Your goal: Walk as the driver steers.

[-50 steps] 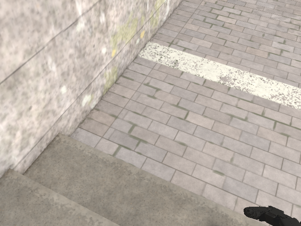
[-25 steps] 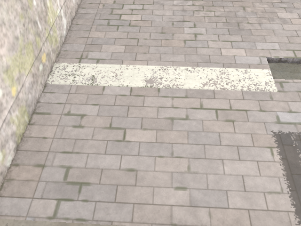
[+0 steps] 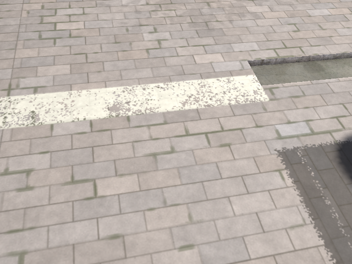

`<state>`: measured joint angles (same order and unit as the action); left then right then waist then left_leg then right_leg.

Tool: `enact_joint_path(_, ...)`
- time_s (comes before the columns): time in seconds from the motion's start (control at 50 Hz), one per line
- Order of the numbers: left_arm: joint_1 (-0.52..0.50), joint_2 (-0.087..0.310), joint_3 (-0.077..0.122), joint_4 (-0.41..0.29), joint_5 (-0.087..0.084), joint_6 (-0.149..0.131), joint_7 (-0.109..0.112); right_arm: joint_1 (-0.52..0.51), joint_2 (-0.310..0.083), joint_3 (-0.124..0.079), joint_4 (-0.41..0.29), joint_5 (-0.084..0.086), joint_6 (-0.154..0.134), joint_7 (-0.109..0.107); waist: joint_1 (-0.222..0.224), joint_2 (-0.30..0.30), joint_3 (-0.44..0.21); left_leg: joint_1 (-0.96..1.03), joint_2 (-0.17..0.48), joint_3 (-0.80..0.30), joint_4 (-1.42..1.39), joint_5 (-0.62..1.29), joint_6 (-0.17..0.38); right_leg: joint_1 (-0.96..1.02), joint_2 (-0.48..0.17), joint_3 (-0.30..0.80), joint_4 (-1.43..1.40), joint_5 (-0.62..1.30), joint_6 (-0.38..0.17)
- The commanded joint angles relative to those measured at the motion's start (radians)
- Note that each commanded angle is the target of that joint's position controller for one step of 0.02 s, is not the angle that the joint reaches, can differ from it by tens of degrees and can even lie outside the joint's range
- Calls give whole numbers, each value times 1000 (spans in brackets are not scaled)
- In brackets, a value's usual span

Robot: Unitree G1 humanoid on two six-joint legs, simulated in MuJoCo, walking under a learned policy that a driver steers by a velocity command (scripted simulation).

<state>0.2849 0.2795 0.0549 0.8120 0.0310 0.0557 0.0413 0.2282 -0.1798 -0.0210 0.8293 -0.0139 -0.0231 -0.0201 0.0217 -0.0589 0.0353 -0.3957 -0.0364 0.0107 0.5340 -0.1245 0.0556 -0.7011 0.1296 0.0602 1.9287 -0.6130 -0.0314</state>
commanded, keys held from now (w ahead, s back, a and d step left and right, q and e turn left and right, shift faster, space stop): no key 0.50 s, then w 0.50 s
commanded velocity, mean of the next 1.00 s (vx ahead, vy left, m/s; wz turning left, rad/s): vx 0.16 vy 0.00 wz -0.06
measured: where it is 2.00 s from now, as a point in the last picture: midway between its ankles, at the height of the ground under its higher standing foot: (203, 250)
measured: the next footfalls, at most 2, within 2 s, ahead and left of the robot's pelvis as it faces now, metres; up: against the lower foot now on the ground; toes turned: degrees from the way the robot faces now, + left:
right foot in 0.54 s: -0.12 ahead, -0.12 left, +0.13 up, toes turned -1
left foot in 1.20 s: +0.23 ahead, -0.01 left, +0.00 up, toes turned -3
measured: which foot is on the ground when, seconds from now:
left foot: down 0.00-0.54, up 0.56-1.00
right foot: up 0.00-0.52, down 0.54-1.00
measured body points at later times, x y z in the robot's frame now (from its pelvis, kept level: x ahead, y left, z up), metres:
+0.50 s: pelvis -0.05 -0.02 +0.00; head -0.09 -0.02 +0.45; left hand +0.18 +0.17 -0.06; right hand +0.01 -0.30 -0.10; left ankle +0.10 +0.09 -0.73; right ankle -0.14 -0.11 -0.53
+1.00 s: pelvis +0.00 -0.08 +0.11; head +0.01 -0.10 +0.56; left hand -0.05 +0.21 +0.00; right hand +0.10 -0.35 -0.02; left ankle +0.11 +0.06 -0.58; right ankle -0.16 -0.12 -0.60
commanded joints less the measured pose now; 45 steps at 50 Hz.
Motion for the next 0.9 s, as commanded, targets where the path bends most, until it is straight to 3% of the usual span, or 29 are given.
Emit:
enact_joint_path(0.02,-34,13,-13,-109,17,31,-9,70,-152,-14,-55,-27,-2,-9,-17,162,-107,54,301,-311,-201,176,205,-146,4,-7,107,119,6)
enact_joint_path(0.04,-44,15,-14,-121,20,26,-13,61,-148,-7,-51,-14,-9,-8,9,141,-74,22,251,-263,-166,124,182,-195,9,45,22,231,15)
enact_joint_path(0.06,-44,5,-16,-119,26,25,-10,74,-143,0,-49,-12,-10,-8,10,154,-83,18,237,-255,-157,129,180,-216,30,38,39,253,25)
enact_joint_path(0.12,-98,4,-20,-147,32,33,4,102,-144,9,-60,-4,-5,-14,-4,173,-107,78,245,-299,-169,-49,188,-335,45,39,123,260,65)
enact_joint_path(0.16,-167,2,-24,-181,29,37,10,119,-148,13,-70,-4,2,-24,-25,147,-91,103,252,-327,-187,-153,190,-395,39,46,143,265,88)
enact_joint_path(0.26,-247,-4,-31,-243,18,47,5,166,-173,10,-88,-12,8,-42,-72,139,-101,156,265,-342,-196,-158,217,-399,30,37,206,239,119)
enact_joint_path(0.36,-277,11,-29,-316,7,64,-2,152,-202,-10,-129,-17,8,-56,-97,141,-138,219,295,-359,-232,-106,243,-310,12,40,247,184,120)
enact_joint_path(0.38,-255,-7,-36,-316,-13,64,-4,130,-233,-16,-147,-23,9,-52,-98,163,-171,208,333,-348,-313,10,269,-214,-8,-28,276,32,95)
enact_joint_path(0.4,-250,1,-39,-332,-18,63,-7,100,-246,-24,-160,-23,9,-51,-81,166,-167,201,335,-326,-328,38,265,-162,-36,-27,229,-12,76)
enact_joint_path(0.44,-246,5,-51,-348,-22,62,-17,55,-241,-25,-173,-19,15,-52,-66,156,-165,154,296,-253,-364,1,206,-16,-79,-53,-19,-65,35)
enact_joint_path(0.46,-198,-5,-64,-348,-23,61,-27,20,-249,-31,-181,-11,23,-49,-37,178,-169,93,263,-188,-402,-35,154,126,-95,-77,-228,-102,0)
enact_joint_path(0.48,-105,-7,-77,-332,-19,56,-41,-28,-271,-43,-196,5,35,-41,5,214,-177,-31,222,-101,-463,-91,100,361,-80,-121,-474,-203,-48)
enact_joint_path(0.5,-88,-25,-93,-331,-16,59,-53,67,-289,-63,-162,31,52,-33,-48,340,-143,-32,240,-143,-547,-201,82,427,-30,-115,-638,-471,-106)
enact_joint_path(0.52,8,-27,-99,-308,-12,52,-61,125,-276,-71,-137,45,65,-19,-44,371,-106,-37,247,-156,-550,-323,47,484,16,-155,-763,-552,-155)
enact_joint_path(0.54,157,-17,-95,-249,-27,35,-65,173,-211,-73,-105,45,94,-13,31,135,17,-42,168,-118,-262,-590,-28,399,60,-61,-1180,-570,-197)
enact_joint_path(0.56,340,86,-70,-179,-52,18,-67,21,-113,-55,-174,21,84,10,187,-341,243,-699,6,-61,223,-761,-60,454,-340,782,-1522,-710,-273)
enact_joint_path(0.58,385,118,-65,-127,-81,-16,-16,-308,-211,-88,-294,3,39,17,281,-281,439,-909,-71,-470,283,-608,-60,299,-356,1083,-1733,-304,-217)
enact_joint_path(0.6,258,176,-46,-117,-33,-32,14,-247,-166,-79,-300,34,6,12,135,-135,389,-909,-143,-544,390,-472,-45,317,-422,1040,-1697,-223,-174)
enact_joint_path(0.62,133,201,-30,-117,2,-43,15,-144,-151,-71,-248,34,-2,8,21,-95,323,-822,-162,-509,493,-323,-35,315,-389,847,-1596,-34,-114)
enact_joint_path(0.64,34,184,-26,-122,16,-58,3,-24,-169,-79,-173,15,12,4,-60,-95,248,-643,-174,-439,581,-192,-34,240,-316,619,-1492,198,-55)
enact_joint_path(0.66,-52,135,-32,-128,16,-69,-20,85,-199,-93,-112,-3,34,8,-135,-90,179,-423,-168,-353,630,-64,-43,115,-252,426,-1459,361,-25)
enact_joint_path(0.68,-94,86,-36,-133,9,-70,-38,136,-223,-107,-78,1,53,24,-164,-79,103,-284,-151,-292,682,20,-54,71,-218,330,-1467,375,-23)
enact_joint_path(0.7,-97,56,-38,-126,-1,-70,-47,146,-222,-108,-61,8,69,39,-170,-67,69,-240,-135,-263,717,85,-60,84,-203,276,-1480,337,-28)
enact_joint_path(0.72,-78,51,-36,-113,-8,-68,-43,123,-205,-101,-62,8,77,51,-163,-40,59,-232,-115,-241,701,141,-56,122,-195,240,-1495,288,-45)
enact_joint_path(0.78,135,100,-15,-33,-10,-76,-21,-1,-170,-82,-73,-20,81,61,-60,34,58,-341,-83,-197,560,220,-37,403,-199,200,-1536,295,-80)
enact_joint_path(0.8,207,104,-13,-6,-13,-82,-15,-37,-166,-78,-77,-28,80,60,-25,24,53,-386,-73,-184,510,221,-34,514,-205,199,-1545,344,-89)
enact_joint_path(0.84,317,97,-12,41,-10,-94,-8,-74,-164,-73,-75,-27,78,53,21,-18,30,-464,-52,-179,435,185,-31,716,-220,206,-1539,471,-110)
enact_joint_path(0.9,386,89,-14,82,-4,-101,5,-131,-166,-67,-78,-24,67,51,62,-48,21,-522,-28,-165,340,151,-43,878,-243,205,-1501,642,-141)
